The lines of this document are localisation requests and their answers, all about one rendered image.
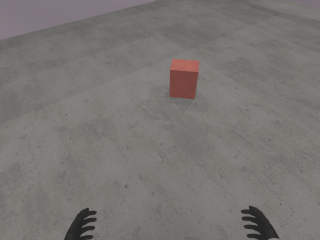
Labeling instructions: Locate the right robot hand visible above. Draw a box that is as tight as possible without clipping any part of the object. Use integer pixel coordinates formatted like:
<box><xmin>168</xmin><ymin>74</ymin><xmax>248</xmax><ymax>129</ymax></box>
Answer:
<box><xmin>241</xmin><ymin>206</ymin><xmax>280</xmax><ymax>240</ymax></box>

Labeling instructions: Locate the left robot hand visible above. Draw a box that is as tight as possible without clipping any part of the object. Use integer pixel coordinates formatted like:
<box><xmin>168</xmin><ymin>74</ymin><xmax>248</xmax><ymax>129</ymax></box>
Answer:
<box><xmin>64</xmin><ymin>208</ymin><xmax>97</xmax><ymax>240</ymax></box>

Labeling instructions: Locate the carton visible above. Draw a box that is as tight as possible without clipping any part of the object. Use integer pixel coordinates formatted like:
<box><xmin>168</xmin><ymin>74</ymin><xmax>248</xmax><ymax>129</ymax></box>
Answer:
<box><xmin>169</xmin><ymin>59</ymin><xmax>199</xmax><ymax>99</ymax></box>

